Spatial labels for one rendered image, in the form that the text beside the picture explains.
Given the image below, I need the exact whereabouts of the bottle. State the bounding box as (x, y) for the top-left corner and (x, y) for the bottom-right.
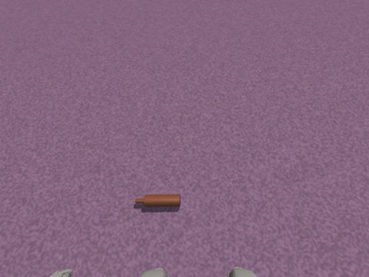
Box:
(135, 194), (180, 207)

